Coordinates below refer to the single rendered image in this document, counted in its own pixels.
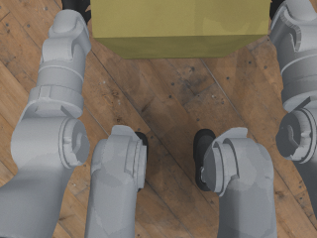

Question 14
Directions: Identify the carton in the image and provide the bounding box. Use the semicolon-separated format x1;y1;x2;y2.
90;0;270;60

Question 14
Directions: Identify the left robot forearm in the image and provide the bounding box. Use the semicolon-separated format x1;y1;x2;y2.
10;9;92;162

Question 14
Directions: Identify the robot right upper arm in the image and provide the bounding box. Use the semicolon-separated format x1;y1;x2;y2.
275;107;317;220

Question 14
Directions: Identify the robot left upper arm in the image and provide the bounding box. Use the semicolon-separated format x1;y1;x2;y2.
0;116;90;238

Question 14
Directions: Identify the robot right hand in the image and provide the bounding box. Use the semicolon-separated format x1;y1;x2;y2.
269;0;285;20

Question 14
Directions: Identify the robot left hand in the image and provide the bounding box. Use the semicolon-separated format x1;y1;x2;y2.
61;0;91;26

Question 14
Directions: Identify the right robot forearm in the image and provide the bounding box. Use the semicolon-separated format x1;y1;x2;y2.
269;0;317;112

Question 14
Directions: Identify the robot right thigh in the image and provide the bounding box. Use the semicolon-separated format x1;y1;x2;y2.
206;138;277;238

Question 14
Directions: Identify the robot right foot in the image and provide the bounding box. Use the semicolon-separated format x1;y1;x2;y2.
193;128;216;191

